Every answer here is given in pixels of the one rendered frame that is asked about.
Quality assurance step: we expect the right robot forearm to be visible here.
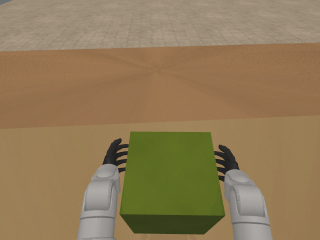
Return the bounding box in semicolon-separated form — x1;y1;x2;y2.
224;169;273;240

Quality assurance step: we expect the carton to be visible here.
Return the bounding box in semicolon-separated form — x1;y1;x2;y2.
119;131;226;235

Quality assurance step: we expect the left robot forearm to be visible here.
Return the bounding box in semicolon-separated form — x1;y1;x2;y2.
76;164;121;240

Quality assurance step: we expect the robot right hand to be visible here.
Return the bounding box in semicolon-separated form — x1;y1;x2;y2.
214;145;240;182

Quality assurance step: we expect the robot left hand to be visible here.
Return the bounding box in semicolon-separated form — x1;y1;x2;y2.
102;138;129;173

